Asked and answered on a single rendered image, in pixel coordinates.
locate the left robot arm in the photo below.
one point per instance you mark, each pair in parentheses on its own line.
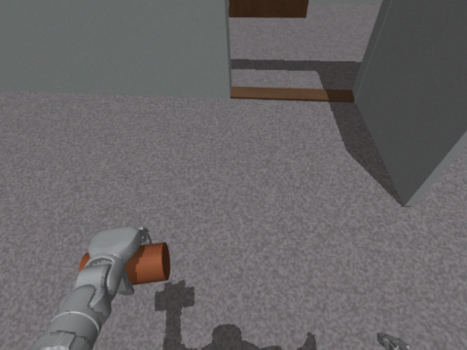
(77,324)

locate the left robot hand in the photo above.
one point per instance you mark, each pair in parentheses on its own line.
(122,242)

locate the right robot hand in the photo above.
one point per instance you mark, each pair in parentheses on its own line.
(391,343)

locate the can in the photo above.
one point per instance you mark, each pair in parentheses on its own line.
(150,263)

